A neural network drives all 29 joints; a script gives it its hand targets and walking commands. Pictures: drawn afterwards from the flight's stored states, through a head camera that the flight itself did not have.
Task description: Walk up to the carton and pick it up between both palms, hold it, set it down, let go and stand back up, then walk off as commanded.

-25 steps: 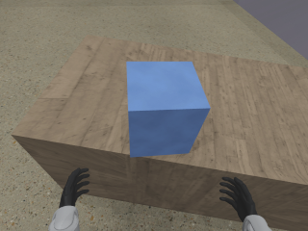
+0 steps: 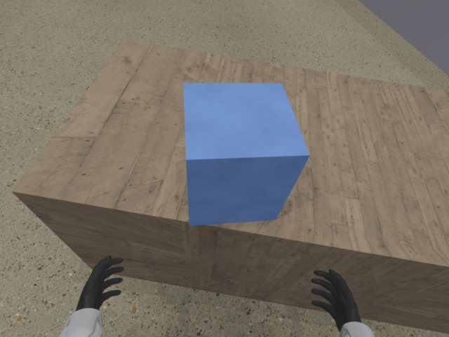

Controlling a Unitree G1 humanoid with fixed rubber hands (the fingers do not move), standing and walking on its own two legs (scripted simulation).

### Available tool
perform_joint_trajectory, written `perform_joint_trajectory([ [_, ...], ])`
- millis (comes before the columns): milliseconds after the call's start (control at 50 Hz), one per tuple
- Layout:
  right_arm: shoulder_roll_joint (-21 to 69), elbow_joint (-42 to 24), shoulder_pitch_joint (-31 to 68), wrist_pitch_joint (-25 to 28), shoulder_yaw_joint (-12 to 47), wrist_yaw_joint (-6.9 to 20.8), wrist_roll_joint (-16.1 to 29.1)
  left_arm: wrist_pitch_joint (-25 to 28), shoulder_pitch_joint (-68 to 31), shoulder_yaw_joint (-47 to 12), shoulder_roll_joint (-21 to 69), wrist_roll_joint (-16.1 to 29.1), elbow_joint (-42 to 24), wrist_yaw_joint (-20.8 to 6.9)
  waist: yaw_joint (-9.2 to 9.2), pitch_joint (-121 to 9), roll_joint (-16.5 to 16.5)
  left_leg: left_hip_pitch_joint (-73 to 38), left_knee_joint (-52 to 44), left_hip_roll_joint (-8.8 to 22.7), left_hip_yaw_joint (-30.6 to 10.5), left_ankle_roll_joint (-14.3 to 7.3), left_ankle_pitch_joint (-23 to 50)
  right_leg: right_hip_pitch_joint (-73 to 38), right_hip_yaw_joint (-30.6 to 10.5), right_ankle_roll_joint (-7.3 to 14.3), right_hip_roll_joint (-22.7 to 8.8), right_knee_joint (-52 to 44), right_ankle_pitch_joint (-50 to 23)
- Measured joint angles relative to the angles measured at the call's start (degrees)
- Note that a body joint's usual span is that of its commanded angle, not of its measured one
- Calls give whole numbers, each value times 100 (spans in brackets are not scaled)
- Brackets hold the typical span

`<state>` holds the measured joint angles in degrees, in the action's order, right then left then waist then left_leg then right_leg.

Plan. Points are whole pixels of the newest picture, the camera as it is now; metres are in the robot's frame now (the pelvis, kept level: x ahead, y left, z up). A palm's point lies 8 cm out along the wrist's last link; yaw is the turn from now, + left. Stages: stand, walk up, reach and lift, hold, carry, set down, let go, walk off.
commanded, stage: set down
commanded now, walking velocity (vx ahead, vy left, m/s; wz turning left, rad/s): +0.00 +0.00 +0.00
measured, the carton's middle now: (233, 157) +0.47 +0.03 +0.00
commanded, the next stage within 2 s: let go in 0.40 s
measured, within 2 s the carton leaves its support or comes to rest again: neither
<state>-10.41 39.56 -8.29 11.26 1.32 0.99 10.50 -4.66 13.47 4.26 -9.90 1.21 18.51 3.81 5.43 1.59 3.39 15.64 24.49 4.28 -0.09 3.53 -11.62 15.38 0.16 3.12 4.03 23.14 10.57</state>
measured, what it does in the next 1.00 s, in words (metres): stands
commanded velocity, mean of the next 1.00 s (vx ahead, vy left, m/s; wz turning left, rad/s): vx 0.00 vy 0.00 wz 0.00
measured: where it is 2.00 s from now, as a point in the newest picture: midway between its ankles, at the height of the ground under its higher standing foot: outside the picture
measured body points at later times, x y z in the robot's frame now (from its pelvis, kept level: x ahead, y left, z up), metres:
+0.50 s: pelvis +0.01 +0.00 +0.00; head +0.05 +0.03 +0.45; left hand +0.15 +0.25 -0.09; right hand +0.18 -0.21 -0.10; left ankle +0.01 +0.16 -0.74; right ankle +0.01 -0.08 -0.74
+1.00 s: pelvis +0.01 +0.00 +0.00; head +0.06 +0.03 +0.45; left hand +0.16 +0.25 -0.10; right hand +0.18 -0.22 -0.11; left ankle +0.01 +0.16 -0.74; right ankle +0.01 -0.08 -0.74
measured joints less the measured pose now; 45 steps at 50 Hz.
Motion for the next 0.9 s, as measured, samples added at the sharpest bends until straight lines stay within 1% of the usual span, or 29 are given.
perform_joint_trajectory([
  [260,53,434,0,160,-15,-164,-167,-111,0,0,-101,0,229,-191,-5,1,6,1,0,-3,0,-1,-37,0,0,-5,-4,0,36],
  [400,118,614,0,170,-77,-233,-286,-204,0,0,-143,0,401,-247,-17,27,6,1,0,-3,0,-2,-45,0,0,-6,-4,0,45],
  [600,146,767,0,237,-163,-225,-335,-216,0,0,-166,0,411,-247,-17,41,6,1,0,-4,0,-2,-60,0,0,-6,-4,0,60],
  [900,146,989,1,298,-209,-114,-337,-241,0,0,-166,0,457,-247,-17,41,3,0,0,-4,0,-2,-91,-1,0,-6,-4,2,92],
])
